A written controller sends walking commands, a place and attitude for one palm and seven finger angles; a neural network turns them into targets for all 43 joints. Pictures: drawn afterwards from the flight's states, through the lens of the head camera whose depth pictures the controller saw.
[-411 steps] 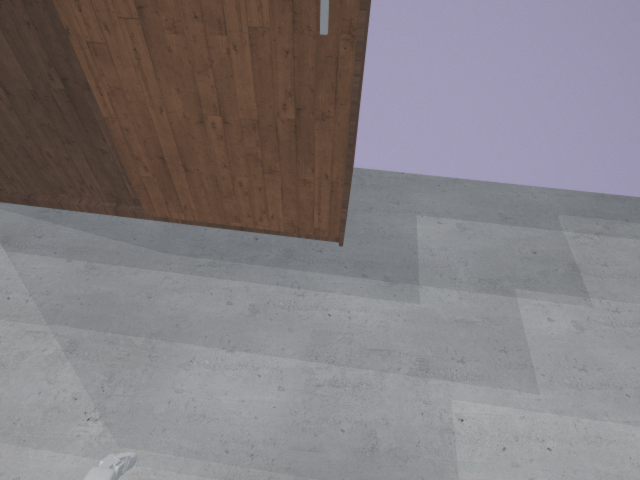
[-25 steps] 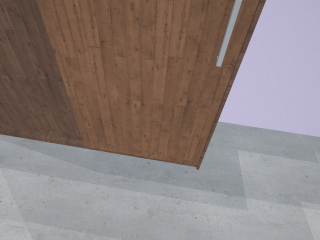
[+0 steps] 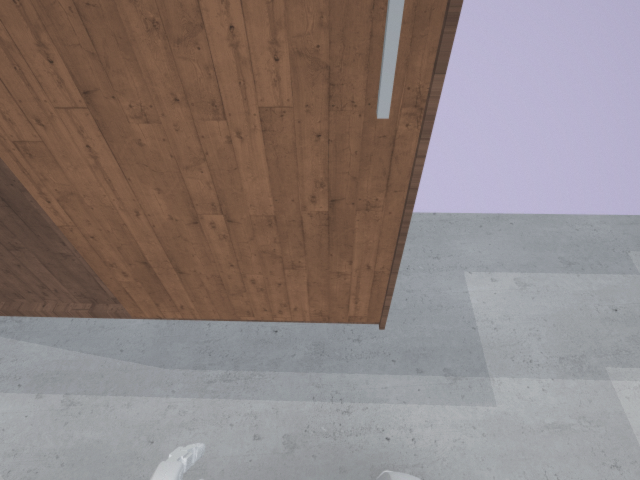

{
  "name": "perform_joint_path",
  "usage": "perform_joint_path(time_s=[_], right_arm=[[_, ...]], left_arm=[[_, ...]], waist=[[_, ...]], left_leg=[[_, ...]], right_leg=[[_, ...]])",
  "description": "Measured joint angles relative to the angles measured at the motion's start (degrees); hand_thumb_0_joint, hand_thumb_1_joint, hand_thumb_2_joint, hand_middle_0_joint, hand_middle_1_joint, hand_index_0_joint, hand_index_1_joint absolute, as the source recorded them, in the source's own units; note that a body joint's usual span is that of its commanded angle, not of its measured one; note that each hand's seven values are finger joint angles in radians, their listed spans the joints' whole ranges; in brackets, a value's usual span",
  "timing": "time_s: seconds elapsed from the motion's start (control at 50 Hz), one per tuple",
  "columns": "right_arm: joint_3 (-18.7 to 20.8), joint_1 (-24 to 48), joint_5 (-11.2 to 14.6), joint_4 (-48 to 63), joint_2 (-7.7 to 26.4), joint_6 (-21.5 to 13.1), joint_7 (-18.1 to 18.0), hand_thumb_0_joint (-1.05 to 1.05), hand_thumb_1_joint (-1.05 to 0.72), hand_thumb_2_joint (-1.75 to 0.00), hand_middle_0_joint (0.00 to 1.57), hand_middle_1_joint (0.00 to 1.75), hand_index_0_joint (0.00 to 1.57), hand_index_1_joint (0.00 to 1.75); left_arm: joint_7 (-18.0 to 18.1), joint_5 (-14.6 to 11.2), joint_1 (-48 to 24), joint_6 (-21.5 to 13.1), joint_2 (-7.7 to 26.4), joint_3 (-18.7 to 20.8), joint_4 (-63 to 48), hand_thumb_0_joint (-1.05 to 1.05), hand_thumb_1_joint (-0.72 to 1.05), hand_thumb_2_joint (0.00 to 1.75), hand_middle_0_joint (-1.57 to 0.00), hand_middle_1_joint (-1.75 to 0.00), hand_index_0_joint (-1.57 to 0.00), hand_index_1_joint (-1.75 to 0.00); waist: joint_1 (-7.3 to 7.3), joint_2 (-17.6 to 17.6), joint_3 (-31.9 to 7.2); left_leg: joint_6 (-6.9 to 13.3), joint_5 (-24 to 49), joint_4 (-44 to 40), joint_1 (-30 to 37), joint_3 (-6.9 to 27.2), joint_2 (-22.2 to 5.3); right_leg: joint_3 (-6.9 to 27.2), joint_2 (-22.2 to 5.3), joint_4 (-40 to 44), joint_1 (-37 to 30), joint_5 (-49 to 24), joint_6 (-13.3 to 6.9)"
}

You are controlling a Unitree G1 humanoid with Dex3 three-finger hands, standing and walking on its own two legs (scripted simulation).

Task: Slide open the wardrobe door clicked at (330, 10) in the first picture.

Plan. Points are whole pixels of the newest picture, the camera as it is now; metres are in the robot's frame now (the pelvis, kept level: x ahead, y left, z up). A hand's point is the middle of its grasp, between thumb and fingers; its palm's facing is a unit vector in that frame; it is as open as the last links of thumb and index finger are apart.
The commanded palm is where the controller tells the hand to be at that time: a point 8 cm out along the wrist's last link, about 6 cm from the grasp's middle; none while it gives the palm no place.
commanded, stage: take the last steps up to it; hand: right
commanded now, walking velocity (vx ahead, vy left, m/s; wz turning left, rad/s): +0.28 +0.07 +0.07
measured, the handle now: (391, 20) +0.65 -0.11 +0.25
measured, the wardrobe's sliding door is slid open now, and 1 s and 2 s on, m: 0.00 0.00 0.00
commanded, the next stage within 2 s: come to a stop and stand still in 0.44 s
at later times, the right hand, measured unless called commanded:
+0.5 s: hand (403, 399) +0.26 -0.12 -0.14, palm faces -0.07 +0.97 -0.23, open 7.4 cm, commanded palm none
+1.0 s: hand (417, 470) +0.16 -0.13 -0.15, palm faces +0.08 +0.97 -0.25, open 7.3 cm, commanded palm none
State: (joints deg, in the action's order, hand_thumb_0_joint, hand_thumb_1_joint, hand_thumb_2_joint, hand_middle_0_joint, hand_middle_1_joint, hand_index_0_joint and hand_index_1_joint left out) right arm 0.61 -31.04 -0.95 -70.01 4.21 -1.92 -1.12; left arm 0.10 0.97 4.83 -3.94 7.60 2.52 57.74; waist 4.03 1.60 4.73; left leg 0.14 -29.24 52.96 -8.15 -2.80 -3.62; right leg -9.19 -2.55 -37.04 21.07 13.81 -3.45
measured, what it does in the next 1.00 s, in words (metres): walks ahead: left foot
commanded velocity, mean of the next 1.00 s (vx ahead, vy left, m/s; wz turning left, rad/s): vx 0.04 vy -0.03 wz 0.01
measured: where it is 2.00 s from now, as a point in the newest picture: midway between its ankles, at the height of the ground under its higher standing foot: outside the picture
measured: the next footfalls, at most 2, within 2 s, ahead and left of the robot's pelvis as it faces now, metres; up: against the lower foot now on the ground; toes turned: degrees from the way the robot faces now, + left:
left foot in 0.48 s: +0.26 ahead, +0.17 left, +0.00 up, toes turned +9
right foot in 1.06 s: +0.17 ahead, -0.08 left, +0.00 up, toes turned -3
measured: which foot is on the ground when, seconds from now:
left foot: up 0.00-0.46, down 0.48-1.00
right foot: down 0.00-0.50, up 0.52-1.00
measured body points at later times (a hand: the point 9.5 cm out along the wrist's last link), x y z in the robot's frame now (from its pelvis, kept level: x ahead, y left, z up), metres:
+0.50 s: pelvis +0.14 +0.06 +0.01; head +0.16 +0.08 +0.45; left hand +0.04 +0.26 -0.16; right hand +0.26 -0.17 -0.12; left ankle +0.22 +0.16 -0.72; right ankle +0.07 -0.09 -0.72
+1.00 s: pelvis +0.15 +0.05 +0.02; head +0.18 +0.06 +0.47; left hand +0.26 +0.30 -0.13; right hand +0.16 -0.18 -0.13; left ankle +0.22 +0.16 -0.72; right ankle +0.14 -0.08 -0.69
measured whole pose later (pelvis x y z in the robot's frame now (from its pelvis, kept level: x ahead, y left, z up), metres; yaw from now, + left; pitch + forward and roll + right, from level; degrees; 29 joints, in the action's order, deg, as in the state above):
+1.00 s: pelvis +0.15 +0.05 +0.02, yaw +0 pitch -1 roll -2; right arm 1.9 -14.9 -2.4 -59.5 8.7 0.3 -2.9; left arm 0.4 0.2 7.0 2.6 11.9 3.7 55.2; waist 3.2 0.3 3.8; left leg 1.8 -8.8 28.4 -18.6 -7.6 -5.0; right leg -1.3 -0.7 -45.6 19.0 25.7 3.2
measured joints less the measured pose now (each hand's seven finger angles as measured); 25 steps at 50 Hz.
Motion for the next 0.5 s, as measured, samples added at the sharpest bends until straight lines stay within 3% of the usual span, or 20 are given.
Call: perform_joint_path(time_s=[0.04,0.08,0.14,0.24,0.4,0.48,0.5], right_arm=[[0.5,2.5,-0.1,0.7,0.9,0.6,0.2,0.01,-0.91,-0.89,0.20,0.29,0.20,0.30],[1.3,5.8,-0.5,2.3,2.3,0.9,0.4,0.01,-0.91,-0.89,0.20,0.29,0.20,0.30],[2.4,10.3,-0.8,5.7,4.2,1.0,0.5,0.01,-0.91,-0.90,0.20,0.29,0.20,0.30],[3.7,16.9,-1.0,10.7,6.5,1.5,0.9,0.00,-0.91,-0.90,0.20,0.29,0.20,0.30],[3.3,22.8,-0.7,13.7,6.6,2.0,1.7,0.00,-0.91,-0.90,0.20,0.29,0.20,0.30],[2.7,23.1,-0.7,13.6,6.1,0.7,1.9,0.00,-0.91,-0.90,0.20,0.29,0.20,0.30],[2.5,23.3,-0.8,13.1,5.6,0.0,1.8,0.00,-0.91,-0.90,0.20,0.29,0.20,0.30]], left_arm=[[0.4,-0.1,0.7,-0.3,-0.8,-0.3,0.0,0.00,0.91,0.89,-0.19,-0.30,-0.20,-0.30],[0.8,-0.5,2.4,-0.7,-1.6,-0.1,0.2,-0.01,0.92,0.89,-0.20,-0.30,-0.20,-0.30],[1.7,-1.0,4.4,-1.8,-0.6,1.2,-0.5,-0.05,0.96,0.89,-0.20,-0.30,-0.20,-0.30],[1.4,-0.4,9.6,-0.5,1.1,1.0,1.4,-0.04,0.95,0.89,-0.20,-0.30,-0.20,-0.30],[0.9,0.6,16.9,1.3,0.8,0.9,4.7,-0.01,0.92,0.89,-0.20,-0.30,-0.20,-0.30],[0.7,0.6,19.7,2.2,0.4,0.8,6.1,0.00,0.91,0.89,-0.20,-0.30,-0.20,-0.30],[0.5,0.4,19.9,2.5,0.5,0.8,6.7,0.00,0.91,0.89,-0.20,-0.30,-0.20,-0.30]], waist=[[-0.52,0.1,-0.6],[-1.31,0.2,-1.2],[-2.52,0.7,-2.6],[-3.24,1.3,-4.5],[-6.33,-0.8,-2.6],[-7.57,-1.7,-1.5],[-7.47,-2.7,-0.9]], left_leg=[[0.3,2.4,11.0,-6.8,0.2,-0.3],[0.0,5.9,14.5,-12.4,-0.4,-1.2],[-0.5,10.9,13.2,-18.6,-0.3,-2.3],[-1.7,18.4,9.0,-24.1,0.7,-3.6],[-1.8,17.6,-10.4,-19.8,-0.6,-3.5],[-0.4,19.6,-21.2,-13.0,-2.6,-1.4],[0.8,20.7,-20.9,-12.9,-3.2,-0.4]], right_leg=[[-1.0,0.2,2.1,-3.2,0.9,0.0],[-1.4,0.7,5.7,-6.4,0.1,0.3],[-1.8,1.6,10.5,-10.2,-1.0,0.1],[-1.8,2.7,15.5,-14.7,-1.4,0.5],[-1.3,0.9,16.2,-18.3,1.6,3.3],[-1.3,-1.4,10.0,-17.3,6.8,5.9],[-0.6,-2.7,5.5,-15.7,8.7,5.6]])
